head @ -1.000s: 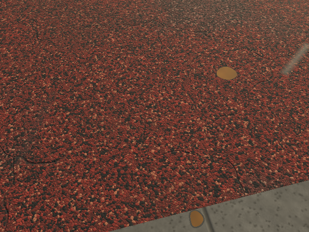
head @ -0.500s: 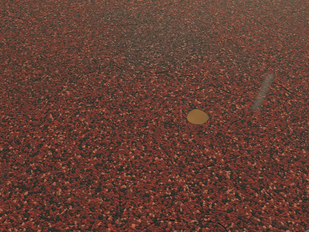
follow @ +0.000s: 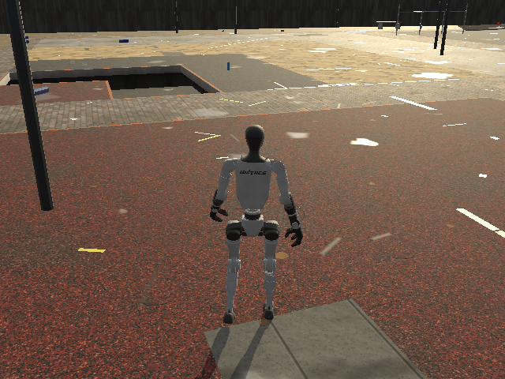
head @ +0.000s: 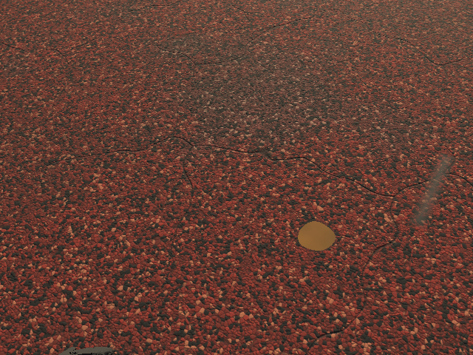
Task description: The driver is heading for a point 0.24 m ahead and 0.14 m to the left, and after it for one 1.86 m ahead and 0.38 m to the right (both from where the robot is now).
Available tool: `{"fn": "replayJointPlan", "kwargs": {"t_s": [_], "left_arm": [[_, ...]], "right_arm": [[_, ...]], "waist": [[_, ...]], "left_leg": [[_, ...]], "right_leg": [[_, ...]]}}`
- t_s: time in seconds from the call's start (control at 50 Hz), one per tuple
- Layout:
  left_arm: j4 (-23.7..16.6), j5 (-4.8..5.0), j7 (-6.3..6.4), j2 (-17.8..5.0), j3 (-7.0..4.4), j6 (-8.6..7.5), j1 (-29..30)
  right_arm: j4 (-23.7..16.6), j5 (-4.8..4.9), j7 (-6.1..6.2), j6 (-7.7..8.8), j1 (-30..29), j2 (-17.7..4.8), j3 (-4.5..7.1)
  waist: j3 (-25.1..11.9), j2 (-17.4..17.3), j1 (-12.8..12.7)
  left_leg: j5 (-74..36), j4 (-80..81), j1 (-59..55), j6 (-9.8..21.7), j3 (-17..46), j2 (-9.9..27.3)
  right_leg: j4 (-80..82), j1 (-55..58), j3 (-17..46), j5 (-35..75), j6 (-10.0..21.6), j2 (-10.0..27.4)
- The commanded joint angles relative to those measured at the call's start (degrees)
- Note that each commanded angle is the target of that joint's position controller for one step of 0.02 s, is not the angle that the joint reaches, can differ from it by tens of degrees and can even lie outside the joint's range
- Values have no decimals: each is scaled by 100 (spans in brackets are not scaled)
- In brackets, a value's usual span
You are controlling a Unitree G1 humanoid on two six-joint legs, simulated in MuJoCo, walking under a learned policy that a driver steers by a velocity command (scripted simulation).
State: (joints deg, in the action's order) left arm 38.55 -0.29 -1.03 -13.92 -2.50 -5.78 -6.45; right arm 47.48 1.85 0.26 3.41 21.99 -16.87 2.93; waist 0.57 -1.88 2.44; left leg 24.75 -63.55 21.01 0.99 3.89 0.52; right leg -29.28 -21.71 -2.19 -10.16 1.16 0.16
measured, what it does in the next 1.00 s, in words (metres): walks ahead, turning right: left foot, then right foot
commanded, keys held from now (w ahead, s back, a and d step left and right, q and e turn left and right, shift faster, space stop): w+q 0.08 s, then q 0.06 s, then e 0.86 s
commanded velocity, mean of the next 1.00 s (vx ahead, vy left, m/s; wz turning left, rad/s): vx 0.16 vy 0.00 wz -0.20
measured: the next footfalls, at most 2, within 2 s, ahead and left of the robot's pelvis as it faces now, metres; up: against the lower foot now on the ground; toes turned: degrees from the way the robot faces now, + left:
left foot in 0.34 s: +0.30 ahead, +0.16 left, +0.00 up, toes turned +7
right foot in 0.74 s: +0.23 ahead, -0.09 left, +0.00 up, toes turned -10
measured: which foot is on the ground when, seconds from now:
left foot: up 0.00-0.32, down 0.34-0.74, up 0.76-1.00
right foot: down 0.00-0.34, up 0.36-0.72, down 0.74-1.00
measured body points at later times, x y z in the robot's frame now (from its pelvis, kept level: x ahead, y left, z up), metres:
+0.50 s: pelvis +0.18 +0.04 +0.00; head +0.22 +0.06 +0.45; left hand +0.24 +0.33 -0.14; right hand +0.37 -0.19 -0.09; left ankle +0.26 +0.16 -0.73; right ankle +0.13 -0.10 -0.66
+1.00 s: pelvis +0.19 +0.00 +0.01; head +0.22 -0.05 +0.46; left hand +0.37 +0.25 -0.07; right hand +0.28 -0.32 -0.11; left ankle +0.26 +0.16 -0.66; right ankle +0.19 -0.08 -0.73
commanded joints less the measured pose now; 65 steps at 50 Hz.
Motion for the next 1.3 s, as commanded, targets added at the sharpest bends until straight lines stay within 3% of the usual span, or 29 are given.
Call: {"fn": "replayJointPlan", "kwargs": {"t_s": [0.02,0.1,0.2,0.26,0.32,0.34,0.36,0.38,0.4,0.42,0.44,0.48,0.54,0.64,0.72,0.74,0.76,0.78,0.8,0.84,0.86,0.9,1.02,1.12,1.22,1.24,1.26,1.28,1.3], "left_arm": [[41,-34,14,-570,-197,-26,-657],[230,-40,45,-720,-288,-137,-450],[512,7,148,-929,-316,-12,-631],[724,176,113,-1145,-339,78,-828],[852,255,113,-1146,-318,153,-769],[866,128,110,-917,-231,128,-1005],[857,-39,67,-393,-39,92,-1584],[968,98,72,-420,-4,161,-1869],[921,246,89,-1015,-187,266,-1509],[816,271,141,-1010,-216,371,-1160],[831,206,214,-927,-228,508,-1063],[856,141,331,-788,-252,780,-1237],[722,97,383,-657,-276,910,-1213],[414,70,219,-690,-275,924,-768],[500,29,105,-793,-384,941,-1170],[507,-15,138,-1020,-458,932,-1313],[296,3,259,-1695,-576,923,-1221],[167,-206,198,-1831,-562,780,-1196],[127,-239,168,-1697,-529,628,-934],[13,10,207,-1310,-432,522,-362],[-16,67,244,-1197,-383,524,-258],[-29,43,299,-1067,-327,534,-414],[-78,82,388,-1265,-411,619,-643],[-214,68,325,-1359,-455,702,-460],[-365,158,329,-1266,-409,804,-84],[-370,170,354,-1165,-372,824,-130],[-365,85,355,-893,-292,822,-387],[-465,105,343,-817,-287,765,-577],[-395,-6,338,-1293,-406,701,-549]], "right_arm": [[-612,-23,-2,14,-327,-511,180],[-779,-47,-22,-183,-510,-244,161],[-1034,-173,-153,-102,-1207,89,14],[-1164,-210,-225,-55,-1526,-126,57],[-950,-309,-165,8,-973,-521,215],[-882,-363,-88,23,-610,-957,334],[-954,-571,4,-37,-347,-1232,340],[-1013,-458,3,-112,-395,-947,249],[-1035,-334,-27,-177,-527,-862,242],[-1020,-260,-21,-193,-823,-773,217],[-997,-238,-14,-193,-1133,-616,170],[-977,-319,18,-203,-1679,-551,175],[-904,-352,103,-173,-1949,-542,210],[-687,-246,220,-261,-1962,-722,294],[-494,-63,210,-394,-1985,-707,313],[-358,-68,184,-442,-1714,-490,281],[-503,-283,139,-464,-1558,-188,203],[-752,-278,200,-438,-2315,-419,276],[-754,-184,235,-440,-2394,-548,327],[-490,-234,322,-463,-2039,-634,408],[-448,-281,339,-458,-1949,-633,426],[-443,-232,317,-410,-1896,-542,424],[-521,-170,256,-326,-2142,-380,336],[-512,-125,149,-229,-2069,-474,323],[-376,-110,5,-98,-1493,-552,325],[-322,-150,-14,-90,-1345,-639,347],[-367,-257,4,-113,-1315,-963,401],[-373,-381,29,-181,-1459,-1337,453],[-468,-401,33,-162,-1497,-1011,377]], "waist": [[-271,887,-368],[85,645,-154],[40,510,-326],[-108,627,-352],[-480,556,42],[-886,170,106],[-1719,-933,-8],[-2526,-1360,42],[-2193,-846,162],[-1646,-607,51],[-1169,-417,-80],[-732,-634,-406],[-607,-684,-495],[-703,-635,-360],[-600,-371,-598],[-315,361,-576],[-55,2178,-264],[-112,1830,-640],[-77,1313,-497],[-178,885,-224],[-254,912,-168],[-496,873,-173],[-496,970,-378],[-493,1051,-417],[-725,1051,-121],[-751,918,-78],[-879,64,-242],[-568,-1321,-524],[-585,-1109,-330]], "left_leg": [[-634,-483,1965,-32,252,656],[-1155,-7,1880,-175,207,713],[-2441,2094,921,-155,-265,396],[-2431,2829,610,-10,-323,229],[-3052,3845,-581,259,-483,-40],[-5307,3727,-1596,440,-131,480],[-7533,3186,-3561,1293,1255,2037],[-7319,3380,-3617,1881,1974,2630],[-6208,3670,-3081,1753,1607,2315],[-5115,3871,-2648,1529,1277,2086],[-4110,4173,-1978,1379,986,1895],[-2774,4728,-689,1237,485,1660],[-2170,5006,-217,1265,7,1667],[-1921,4945,-506,1187,-307,1884],[-1142,4174,-377,602,-734,1649],[-563,3195,96,133,-1154,1226],[1055,1324,1590,-526,-1629,288],[1370,315,1888,-468,-520,-66],[841,-52,1946,-347,-194,34],[-69,-67,1961,-291,-26,164],[-353,-144,1832,-334,-26,137],[-657,-173,1700,-396,7,34],[-765,1396,1508,-600,141,-83],[-449,2194,714,-590,164,-233],[-1183,3858,-388,-356,21,-256],[-1972,4396,-957,-230,79,-30],[-2690,4520,-1629,126,955,933],[-3984,4546,-1814,1085,2174,1833],[-3936,4591,-1513,1699,2588,2341]], "right_leg": [[1664,1849,1746,118,976,1613],[2050,1290,752,1464,1048,1580],[1760,1033,-307,3083,917,1193],[1370,1514,-9,3157,848,1331],[294,1653,167,3027,490,1074],[-535,1202,-36,2080,177,668],[-2263,-449,-131,-1123,-259,121],[-3383,-717,574,-3283,-409,-59],[-3924,-981,735,-3224,-425,86],[-4024,-1384,608,-2960,-403,234],[-3849,-1394,565,-2593,-461,364],[-3602,-681,407,-1924,-576,406],[-3149,-336,247,-1451,-525,414],[-1957,103,63,-1008,-271,455],[-386,1025,-226,-365,199,127],[493,1262,475,167,491,401],[1009,1674,2631,1595,1228,1829],[1421,989,3296,1143,1868,2147],[1478,948,2861,707,1662,1870],[1309,1088,2249,468,1073,1438],[1250,1069,2079,733,1005,1317],[1152,1309,1973,1213,1023,1190],[1001,1751,2272,978,1096,1068],[836,1377,2748,1250,1235,1006],[307,1423,2969,2024,949,750],[129,1142,2811,1510,699,539],[-682,517,2274,136,385,59],[-1493,-674,1368,-2287,47,-935],[-2819,-850,1347,-2836,-227,-651]]}}
Keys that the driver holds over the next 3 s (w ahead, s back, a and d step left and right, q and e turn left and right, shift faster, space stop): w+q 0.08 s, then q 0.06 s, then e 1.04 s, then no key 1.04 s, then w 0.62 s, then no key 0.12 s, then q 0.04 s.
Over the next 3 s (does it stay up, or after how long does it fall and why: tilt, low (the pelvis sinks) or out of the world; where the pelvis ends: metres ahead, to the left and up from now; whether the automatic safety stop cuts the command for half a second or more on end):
stays up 0.46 -0.13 -0.01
